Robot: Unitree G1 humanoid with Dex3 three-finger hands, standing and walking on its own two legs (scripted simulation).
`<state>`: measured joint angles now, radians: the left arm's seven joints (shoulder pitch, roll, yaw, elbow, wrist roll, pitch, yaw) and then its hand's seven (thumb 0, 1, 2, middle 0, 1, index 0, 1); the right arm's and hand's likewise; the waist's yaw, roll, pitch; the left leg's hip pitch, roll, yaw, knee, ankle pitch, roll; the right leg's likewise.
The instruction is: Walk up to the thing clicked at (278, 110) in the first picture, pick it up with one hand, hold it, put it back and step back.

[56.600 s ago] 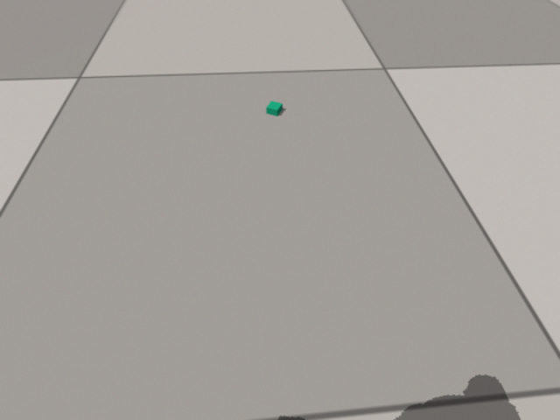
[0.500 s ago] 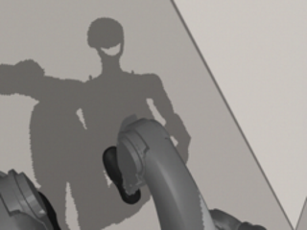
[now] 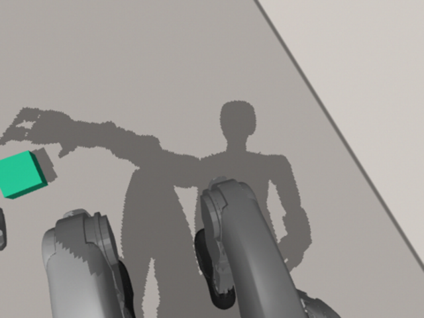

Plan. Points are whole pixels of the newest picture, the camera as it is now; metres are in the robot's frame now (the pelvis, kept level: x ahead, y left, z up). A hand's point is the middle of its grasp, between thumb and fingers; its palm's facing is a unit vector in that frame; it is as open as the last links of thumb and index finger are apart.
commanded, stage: withdraw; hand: left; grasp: from above
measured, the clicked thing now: (20, 174) +0.43 +0.32 -0.32
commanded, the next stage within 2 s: home in 0.38 s
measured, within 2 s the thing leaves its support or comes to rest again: neither
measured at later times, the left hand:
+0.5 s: hand out of the picture +0.48 +0.35 -0.15, palm faces -0.47 -0.17 -0.87, open 12.9 cm
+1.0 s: hand out of the picture +0.33 +0.32 +0.00, palm faces -0.44 -0.39 -0.81, open 9.7 cm
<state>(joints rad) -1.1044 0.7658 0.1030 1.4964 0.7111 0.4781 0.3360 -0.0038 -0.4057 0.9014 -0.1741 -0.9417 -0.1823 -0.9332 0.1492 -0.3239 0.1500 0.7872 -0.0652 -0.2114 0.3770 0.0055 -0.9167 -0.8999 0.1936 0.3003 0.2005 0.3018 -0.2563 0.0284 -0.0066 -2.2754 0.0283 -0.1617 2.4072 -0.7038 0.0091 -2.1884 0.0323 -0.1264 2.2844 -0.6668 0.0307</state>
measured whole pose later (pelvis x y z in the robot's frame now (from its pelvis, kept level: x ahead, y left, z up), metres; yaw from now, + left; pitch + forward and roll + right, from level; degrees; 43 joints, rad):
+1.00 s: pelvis -0.01 +0.01 +0.11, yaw +5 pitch +32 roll -7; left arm -0.43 0.64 -0.04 0.65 0.71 -0.06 -0.05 0.00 0.44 0.81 -0.21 -0.38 -0.20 -0.39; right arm 0.14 -0.28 0.01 0.61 0.00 0.04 0.05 0.01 -0.90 -0.90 0.20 0.30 0.21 0.30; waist -0.08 0.04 -0.17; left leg -1.97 0.02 -0.08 2.04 -0.64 0.03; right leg -1.90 0.01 -0.06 1.96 -0.62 0.04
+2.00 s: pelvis +0.09 +0.01 +0.38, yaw +11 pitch +11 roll -3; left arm 0.52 0.22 0.03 -0.12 -0.06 0.46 0.02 0.01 0.73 0.80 -0.19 -0.27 -0.18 -0.27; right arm 0.29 -0.22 0.03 0.52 0.02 -0.21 -0.18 0.02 -0.90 -0.90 0.20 0.30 0.21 0.30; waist -0.04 0.05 -0.18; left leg -0.70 0.01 -0.06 1.01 -0.50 0.00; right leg -0.64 0.00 -0.06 0.94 -0.49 0.01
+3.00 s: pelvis +0.08 +0.01 +0.37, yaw +11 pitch +10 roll -3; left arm 0.50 0.23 0.03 -0.13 -0.05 0.45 0.01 0.01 0.90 0.89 -0.20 -0.30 -0.20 -0.30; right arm 0.29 -0.22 0.03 0.53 0.01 -0.22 -0.17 0.02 -0.90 -0.90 0.20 0.30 0.21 0.30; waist -0.03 0.04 -0.16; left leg -0.70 0.02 -0.05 1.03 -0.50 0.01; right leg -0.64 0.00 -0.05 0.95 -0.48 0.02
